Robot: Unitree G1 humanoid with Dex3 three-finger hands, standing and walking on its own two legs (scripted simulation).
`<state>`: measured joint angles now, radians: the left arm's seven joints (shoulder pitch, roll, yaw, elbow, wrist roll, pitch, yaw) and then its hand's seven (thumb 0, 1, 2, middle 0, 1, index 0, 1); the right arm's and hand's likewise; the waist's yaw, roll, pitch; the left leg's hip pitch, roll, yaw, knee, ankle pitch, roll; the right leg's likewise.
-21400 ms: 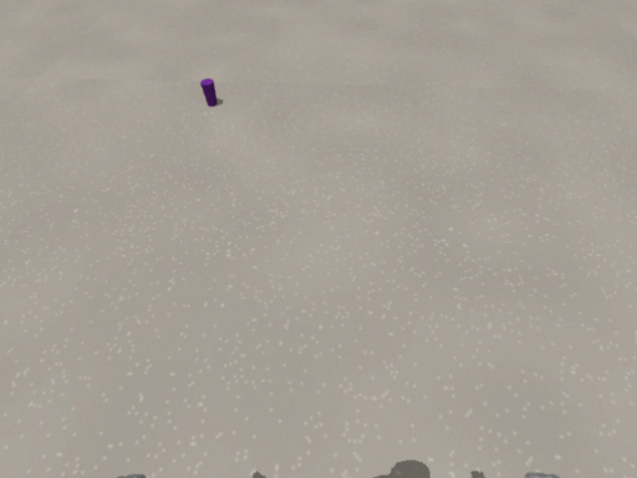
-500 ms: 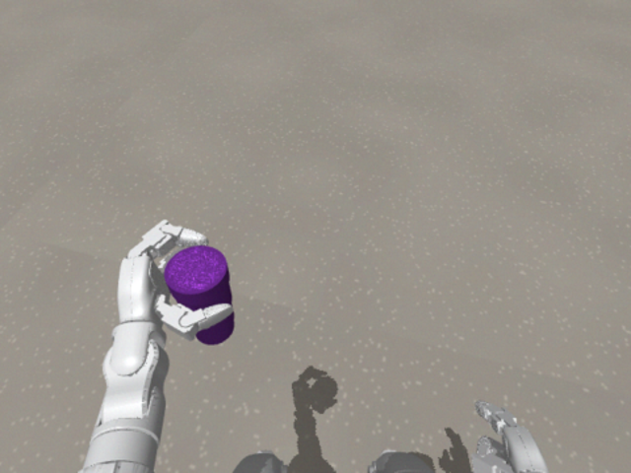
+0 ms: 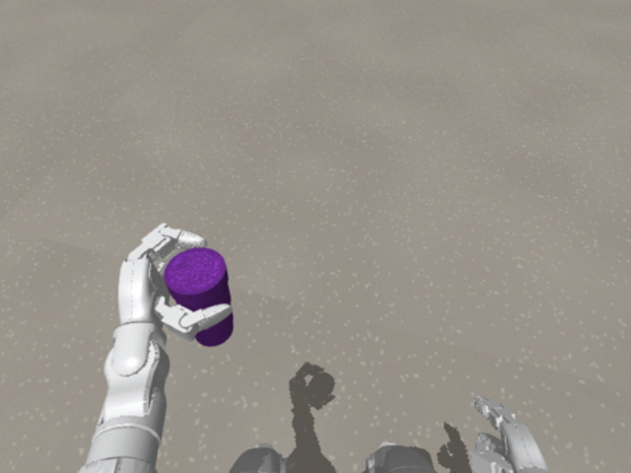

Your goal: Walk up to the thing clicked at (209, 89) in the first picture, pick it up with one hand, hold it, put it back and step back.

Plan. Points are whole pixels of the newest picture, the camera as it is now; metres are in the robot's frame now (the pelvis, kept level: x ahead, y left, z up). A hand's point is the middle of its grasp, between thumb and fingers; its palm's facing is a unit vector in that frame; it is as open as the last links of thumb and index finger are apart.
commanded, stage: crouch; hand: left
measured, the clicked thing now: (205, 302) +0.32 +0.16 +0.01
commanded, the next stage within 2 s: lower in 1.66 s
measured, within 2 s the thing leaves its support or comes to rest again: neither
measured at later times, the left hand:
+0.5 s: hand (219, 318) +0.38 +0.19 -0.19, palm faces +0.15 -0.99 -0.02, open 10.8 cm
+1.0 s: hand (229, 342) +0.41 +0.21 -0.39, palm faces +0.21 -0.98 -0.02, open 10.8 cm
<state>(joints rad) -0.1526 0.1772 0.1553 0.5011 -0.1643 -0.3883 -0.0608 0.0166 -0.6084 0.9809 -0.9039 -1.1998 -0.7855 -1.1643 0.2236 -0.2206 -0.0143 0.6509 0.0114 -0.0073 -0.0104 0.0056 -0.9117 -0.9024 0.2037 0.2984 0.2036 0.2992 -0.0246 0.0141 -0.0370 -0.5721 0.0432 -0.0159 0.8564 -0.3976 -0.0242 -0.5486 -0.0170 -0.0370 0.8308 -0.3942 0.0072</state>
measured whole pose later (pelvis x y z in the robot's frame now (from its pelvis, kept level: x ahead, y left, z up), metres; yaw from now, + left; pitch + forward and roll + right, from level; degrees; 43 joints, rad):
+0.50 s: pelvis -0.03 +0.01 -0.18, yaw -2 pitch +31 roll -3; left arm -0.49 0.26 0.32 0.94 -0.13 -0.75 -0.09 0.01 -0.60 0.98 -0.89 -1.21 -0.77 -1.18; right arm 0.17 -0.25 -0.01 0.68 -0.06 -0.03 0.06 0.00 -0.90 -0.90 0.20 0.30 0.20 0.30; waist -0.07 0.01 -0.20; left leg -1.56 0.04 -0.05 1.68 -0.65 -0.02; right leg -1.53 -0.02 -0.03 1.65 -0.65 0.01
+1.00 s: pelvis -0.08 +0.00 -0.36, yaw -4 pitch +31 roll -4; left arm -0.79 0.47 0.51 1.22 -0.06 -0.79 -0.10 0.01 -0.60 0.98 -0.89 -1.21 -0.78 -1.17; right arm 0.09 -0.27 0.06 0.73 -0.13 0.01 0.10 0.00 -0.92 -0.91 0.20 0.30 0.20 0.30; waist -0.15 -0.03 -0.08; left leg -2.14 0.03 -0.12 2.27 -0.68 -0.04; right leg -2.10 -0.01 -0.05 2.22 -0.66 0.01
